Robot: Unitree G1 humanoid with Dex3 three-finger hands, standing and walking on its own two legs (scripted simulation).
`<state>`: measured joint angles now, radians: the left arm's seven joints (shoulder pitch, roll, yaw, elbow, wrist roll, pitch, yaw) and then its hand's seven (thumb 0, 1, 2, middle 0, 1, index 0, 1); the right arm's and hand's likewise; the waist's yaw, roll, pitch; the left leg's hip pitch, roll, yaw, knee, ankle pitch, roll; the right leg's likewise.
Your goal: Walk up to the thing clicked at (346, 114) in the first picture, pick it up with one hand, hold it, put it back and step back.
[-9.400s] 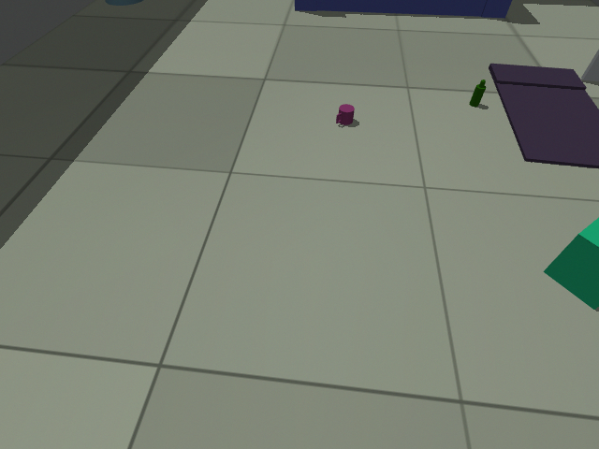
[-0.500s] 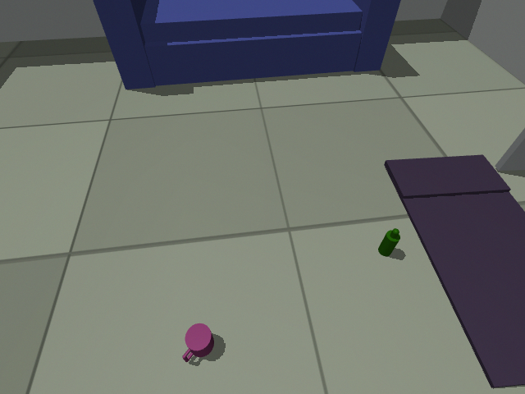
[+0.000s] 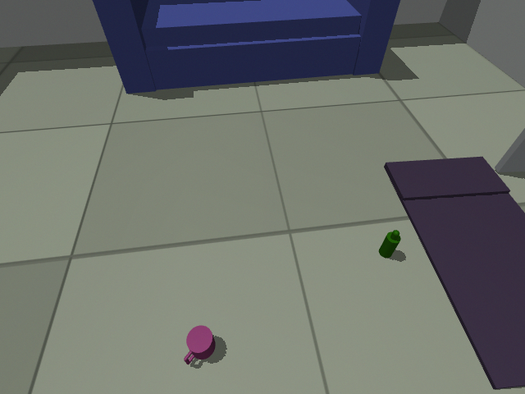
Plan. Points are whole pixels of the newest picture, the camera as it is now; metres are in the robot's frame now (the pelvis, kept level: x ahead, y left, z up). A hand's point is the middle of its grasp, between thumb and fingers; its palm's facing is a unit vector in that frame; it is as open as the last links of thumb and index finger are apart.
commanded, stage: stand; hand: left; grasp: from above
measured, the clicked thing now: (198, 346) +0.39 +0.26 -0.74
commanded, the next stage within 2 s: rise first in 0.46 s
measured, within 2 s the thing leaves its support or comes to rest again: neither
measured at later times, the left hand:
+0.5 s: hand out of the picture +0.06 +0.25 -0.16, palm faces -0.03 -0.94 -0.34, open 7.4 cm
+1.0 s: hand out of the picture +0.14 +0.26 -0.19, palm faces -0.10 -0.91 -0.40, open 12.4 cm
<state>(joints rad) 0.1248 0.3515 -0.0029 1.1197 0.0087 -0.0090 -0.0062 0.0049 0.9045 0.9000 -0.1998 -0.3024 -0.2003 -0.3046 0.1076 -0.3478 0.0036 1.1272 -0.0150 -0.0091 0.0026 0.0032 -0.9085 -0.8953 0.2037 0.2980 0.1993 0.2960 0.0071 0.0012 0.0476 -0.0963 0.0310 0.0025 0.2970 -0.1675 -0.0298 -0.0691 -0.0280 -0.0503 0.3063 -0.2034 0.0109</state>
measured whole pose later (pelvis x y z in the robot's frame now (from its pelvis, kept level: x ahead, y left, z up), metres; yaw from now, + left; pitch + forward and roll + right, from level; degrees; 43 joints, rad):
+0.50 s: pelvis -0.01 +0.00 +0.00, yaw +0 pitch -2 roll +0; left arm 0.13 0.35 -0.01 1.12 0.01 -0.01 -0.01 0.00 0.90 0.90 -0.20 -0.30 -0.20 -0.30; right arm 0.12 -0.35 0.00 1.13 -0.02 -0.01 0.01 0.00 -0.91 -0.90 0.20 0.30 0.20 0.30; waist 0.00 0.00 0.05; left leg -0.11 0.03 0.00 0.30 -0.16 -0.03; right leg -0.08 -0.03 -0.05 0.31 -0.20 0.01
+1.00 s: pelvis -0.01 +0.01 -0.04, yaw -1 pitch +10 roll +0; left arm 0.03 0.31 0.13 0.89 0.17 0.11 0.01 0.00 -0.17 0.96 -0.07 -1.02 -0.09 -1.00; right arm 0.25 -0.24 -0.04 0.69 0.02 -0.04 -0.01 0.01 -0.93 -0.90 0.20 0.30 0.20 0.30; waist -0.03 0.00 -0.05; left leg -0.59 0.03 0.01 0.77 -0.36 -0.01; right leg -0.56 -0.04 -0.02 0.76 -0.38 0.02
